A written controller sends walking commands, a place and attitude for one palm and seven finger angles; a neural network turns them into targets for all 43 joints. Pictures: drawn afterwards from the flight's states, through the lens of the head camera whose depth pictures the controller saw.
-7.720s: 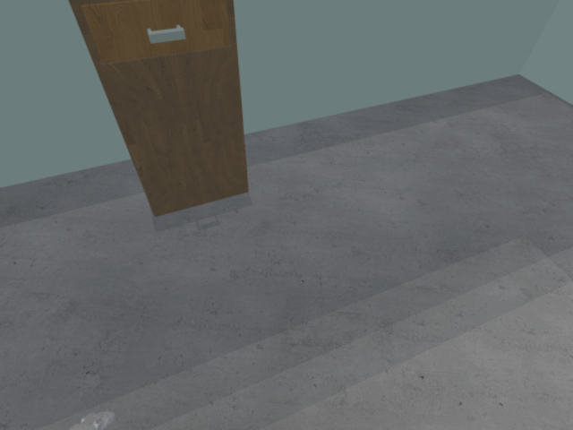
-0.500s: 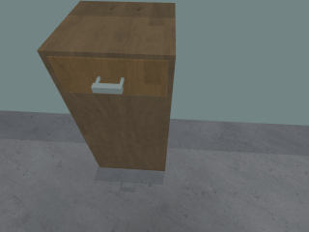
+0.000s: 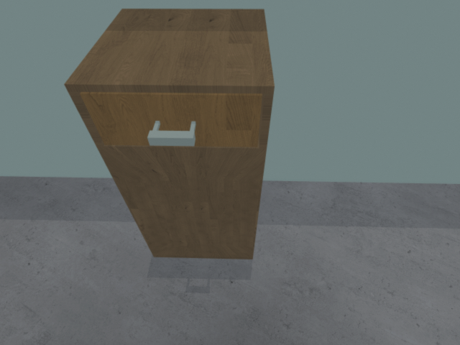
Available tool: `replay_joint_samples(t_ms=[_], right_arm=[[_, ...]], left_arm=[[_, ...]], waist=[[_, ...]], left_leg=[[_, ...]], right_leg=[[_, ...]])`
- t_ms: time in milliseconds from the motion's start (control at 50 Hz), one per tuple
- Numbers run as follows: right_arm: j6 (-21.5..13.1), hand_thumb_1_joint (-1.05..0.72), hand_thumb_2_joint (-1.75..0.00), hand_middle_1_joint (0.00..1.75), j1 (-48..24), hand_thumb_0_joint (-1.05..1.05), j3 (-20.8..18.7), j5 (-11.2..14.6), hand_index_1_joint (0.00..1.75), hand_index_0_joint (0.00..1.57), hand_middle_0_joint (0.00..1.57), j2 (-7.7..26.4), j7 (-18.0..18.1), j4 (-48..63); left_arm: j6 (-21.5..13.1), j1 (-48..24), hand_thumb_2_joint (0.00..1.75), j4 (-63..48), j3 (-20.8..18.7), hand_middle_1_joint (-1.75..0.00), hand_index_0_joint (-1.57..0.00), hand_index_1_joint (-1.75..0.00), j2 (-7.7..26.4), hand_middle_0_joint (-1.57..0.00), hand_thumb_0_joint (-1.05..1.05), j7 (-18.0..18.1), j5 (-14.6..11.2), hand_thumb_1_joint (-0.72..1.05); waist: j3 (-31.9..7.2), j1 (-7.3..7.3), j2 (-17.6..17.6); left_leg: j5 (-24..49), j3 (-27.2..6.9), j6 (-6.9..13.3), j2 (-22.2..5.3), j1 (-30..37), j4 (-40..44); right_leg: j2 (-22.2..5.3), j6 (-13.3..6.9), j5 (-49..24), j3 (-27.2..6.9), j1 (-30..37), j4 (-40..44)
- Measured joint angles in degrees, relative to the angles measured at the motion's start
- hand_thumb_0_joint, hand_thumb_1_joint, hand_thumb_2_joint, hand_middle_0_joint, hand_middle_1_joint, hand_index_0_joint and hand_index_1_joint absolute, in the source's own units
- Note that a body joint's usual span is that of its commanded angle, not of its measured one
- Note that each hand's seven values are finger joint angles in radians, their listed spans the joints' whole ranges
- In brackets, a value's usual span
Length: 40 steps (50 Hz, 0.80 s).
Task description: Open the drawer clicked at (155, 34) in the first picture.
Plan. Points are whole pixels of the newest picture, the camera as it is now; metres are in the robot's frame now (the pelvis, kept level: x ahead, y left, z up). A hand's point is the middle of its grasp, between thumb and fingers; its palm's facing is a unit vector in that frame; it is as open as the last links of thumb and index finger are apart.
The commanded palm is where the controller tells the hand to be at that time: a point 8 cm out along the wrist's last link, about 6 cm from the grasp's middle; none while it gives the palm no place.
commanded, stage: come to a stop and stand still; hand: left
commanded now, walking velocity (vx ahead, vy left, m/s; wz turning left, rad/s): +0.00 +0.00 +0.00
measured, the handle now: (173, 131) +0.56 +0.17 +0.04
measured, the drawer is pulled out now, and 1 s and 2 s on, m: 0.00 0.00 0.00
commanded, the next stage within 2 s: look again from close up in 1.00 s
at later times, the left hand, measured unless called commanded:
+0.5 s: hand out of the picture +0.02 +0.14 -0.18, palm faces +0.03 -0.98 -0.20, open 7.3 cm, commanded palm none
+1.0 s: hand out of the picture +0.03 +0.12 -0.17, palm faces +0.03 -0.98 -0.21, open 7.3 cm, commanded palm none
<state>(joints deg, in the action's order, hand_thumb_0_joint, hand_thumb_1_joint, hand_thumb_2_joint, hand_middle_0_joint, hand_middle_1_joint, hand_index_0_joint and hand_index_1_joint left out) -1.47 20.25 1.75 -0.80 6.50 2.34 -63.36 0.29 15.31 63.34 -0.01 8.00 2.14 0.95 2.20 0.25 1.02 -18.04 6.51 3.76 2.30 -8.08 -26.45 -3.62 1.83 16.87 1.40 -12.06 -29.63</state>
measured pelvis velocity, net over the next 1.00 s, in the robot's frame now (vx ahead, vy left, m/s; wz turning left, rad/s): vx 0.02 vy -0.05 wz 0.01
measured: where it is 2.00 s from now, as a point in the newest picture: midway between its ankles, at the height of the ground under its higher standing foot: outside the picture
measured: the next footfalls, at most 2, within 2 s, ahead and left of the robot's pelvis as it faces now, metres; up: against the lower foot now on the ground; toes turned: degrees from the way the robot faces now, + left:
none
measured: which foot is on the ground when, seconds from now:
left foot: down 0.00-1.00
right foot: down 0.00-1.00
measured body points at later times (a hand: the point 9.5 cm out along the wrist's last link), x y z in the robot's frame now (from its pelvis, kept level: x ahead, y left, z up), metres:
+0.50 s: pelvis +0.02 -0.03 +0.00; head +0.03 -0.04 +0.44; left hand +0.02 +0.19 -0.16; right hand +0.05 -0.26 -0.16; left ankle -0.04 +0.07 -0.74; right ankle -0.01 -0.14 -0.74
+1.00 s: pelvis +0.02 -0.05 +0.00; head +0.04 -0.06 +0.45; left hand +0.03 +0.18 -0.16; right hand +0.01 -0.27 -0.16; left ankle -0.04 +0.07 -0.74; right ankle -0.01 -0.14 -0.74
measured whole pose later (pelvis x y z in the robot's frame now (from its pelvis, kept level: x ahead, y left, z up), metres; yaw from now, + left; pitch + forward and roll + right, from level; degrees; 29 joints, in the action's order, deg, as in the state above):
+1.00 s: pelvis +0.02 -0.05 +0.00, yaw +1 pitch -1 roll +0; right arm -0.6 16.5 1.0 -0.6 7.8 2.4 -65.1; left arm -0.5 15.2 62.7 -0.1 9.1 2.2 0.8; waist 2.5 0.1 0.2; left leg -19.9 4.3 -1.0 -2.3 -6.1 -27.0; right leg 0.8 -2.4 19.0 3.8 -9.1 -28.8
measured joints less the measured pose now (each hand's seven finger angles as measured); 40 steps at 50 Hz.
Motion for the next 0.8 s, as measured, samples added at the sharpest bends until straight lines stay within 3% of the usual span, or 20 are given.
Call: replay_joint_samples(t_ms=[140,240,440,800], right_arm=[[0.1,-0.9,-0.9,0.3,-0.5,0.01,-0.5,-0.2,0.3,0.2,0.2,0.5,0.2,-0.8],[0.7,-0.9,-0.9,0.3,-1.7,0.01,-0.8,0.1,0.3,0.2,0.2,1.7,-0.8,1.3],[0.3,-0.92,-0.9,0.29,-4.9,0.01,-1.3,0.1,0.3,0.2,0.19,3.6,0.2,2.3],[0.8,-0.91,-0.9,0.29,-5.0,0.01,-0.9,0.1,0.3,0.2,0.19,2.5,0.0,-0.3]], left_arm=[[0.3,0.8,0.9,0.6,-0.2,-0.3,-0.2,-0.29,-0.5,-0.2,0.01,-0.3,0.3,0.92],[-1.3,1.4,0.9,0.6,0.8,-0.3,-0.2,-0.29,-0.6,-0.2,0.01,0.8,0.0,0.92],[-1.2,1.4,0.9,0.4,0.8,-0.3,-0.2,-0.29,-0.4,-0.2,0.01,0.3,-0.1,0.92],[-0.9,-0.3,0.9,-0.9,0.1,-0.3,-0.2,-0.29,1.2,-0.2,0.01,0.1,-0.1,0.92]], waist=[[0.1,0.02,-0.5],[0.0,0.38,-0.3],[-0.6,-0.4,0.2],[-0.1,-0.27,-0.7]], left_leg=[[-1.3,0.1,-0.6,-0.4,0.6,-0.9],[-3.4,-1.2,-1.7,-2.3,-2.2,-4.7],[-4.3,-1.7,-2.7,-3.0,-0.2,-4.7],[-2.4,-2.1,-4.4,-4.2,1.7,-1.2]], right_leg=[[0.4,-0.6,1.8,-0.1,0.1,-1.7],[2.0,-1.2,2.2,1.3,-0.7,-1.9],[2.6,-2.1,3.7,1.8,1.1,-2.6],[4.0,-3.8,2.7,2.3,2.6,0.0]])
